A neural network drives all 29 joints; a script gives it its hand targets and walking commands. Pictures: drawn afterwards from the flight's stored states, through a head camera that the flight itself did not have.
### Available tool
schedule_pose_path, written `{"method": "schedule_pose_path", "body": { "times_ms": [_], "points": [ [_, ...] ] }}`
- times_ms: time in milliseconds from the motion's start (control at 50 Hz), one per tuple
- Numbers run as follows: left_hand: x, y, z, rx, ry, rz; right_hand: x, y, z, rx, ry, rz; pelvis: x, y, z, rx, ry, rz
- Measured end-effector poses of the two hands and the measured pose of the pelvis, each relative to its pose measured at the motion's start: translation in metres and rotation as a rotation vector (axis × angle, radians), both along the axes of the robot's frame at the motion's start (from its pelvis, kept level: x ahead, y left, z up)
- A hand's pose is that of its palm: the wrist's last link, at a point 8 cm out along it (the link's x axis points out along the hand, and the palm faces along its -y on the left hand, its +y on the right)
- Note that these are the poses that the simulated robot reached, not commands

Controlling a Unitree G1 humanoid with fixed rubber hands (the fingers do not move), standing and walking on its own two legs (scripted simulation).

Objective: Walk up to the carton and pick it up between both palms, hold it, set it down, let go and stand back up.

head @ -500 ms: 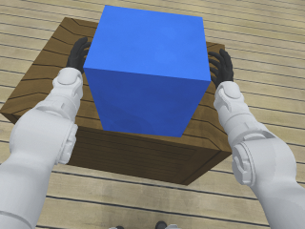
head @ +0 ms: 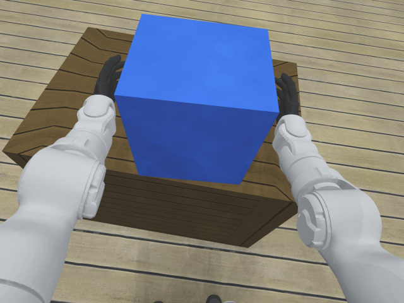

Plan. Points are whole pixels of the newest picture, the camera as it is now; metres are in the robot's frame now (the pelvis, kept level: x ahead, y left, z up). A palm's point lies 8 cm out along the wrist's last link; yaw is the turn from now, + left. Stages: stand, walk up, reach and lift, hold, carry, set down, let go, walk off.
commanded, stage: reach and lift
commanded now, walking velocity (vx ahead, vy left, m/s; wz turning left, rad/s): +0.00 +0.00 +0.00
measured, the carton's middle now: (196, 109) +0.53 -0.01 +0.02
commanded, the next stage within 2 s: none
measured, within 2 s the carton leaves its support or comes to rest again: leaves its support in 1.58 s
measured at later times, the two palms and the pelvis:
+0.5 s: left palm (105, 100) +0.49 +0.17 +0.09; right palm (283, 121) +0.45 -0.18 +0.08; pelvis +0.01 +0.01 +0.02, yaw +1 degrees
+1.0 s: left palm (106, 102) +0.48 +0.17 +0.09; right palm (283, 121) +0.45 -0.18 +0.08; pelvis +0.03 +0.00 +0.02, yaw +1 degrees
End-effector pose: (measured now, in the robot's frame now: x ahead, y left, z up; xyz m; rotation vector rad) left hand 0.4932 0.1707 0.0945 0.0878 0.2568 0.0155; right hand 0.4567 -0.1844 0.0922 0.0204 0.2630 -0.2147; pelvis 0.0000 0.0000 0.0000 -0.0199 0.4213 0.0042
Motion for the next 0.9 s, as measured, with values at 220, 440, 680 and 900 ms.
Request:
{"method": "schedule_pose_path", "body": {
  "times_ms": [220, 440, 680, 900],
  "points": [
    [-0.001, 0.000, -0.001, -0.016, -0.006, 0.002, -0.001, 0.000, -0.001, 0.001, -0.011, -0.006, 0.002, 0.000, 0.003, 0.001, -0.021, 0.004],
    [-0.006, 0.002, -0.004, -0.071, -0.026, -0.021, -0.008, 0.004, -0.007, -0.007, -0.086, -0.030, 0.009, 0.006, 0.017, 0.007, -0.106, 0.022],
    [-0.006, 0.002, -0.009, -0.102, -0.043, -0.003, -0.008, 0.004, -0.009, -0.045, -0.095, -0.020, 0.027, 0.012, 0.023, 0.006, -0.179, 0.002],
    [-0.008, 0.000, -0.009, -0.100, -0.042, 0.028, -0.008, 0.004, -0.009, -0.041, -0.086, -0.017, 0.032, 0.003, 0.024, 0.005, -0.204, 0.006]
  ]
}}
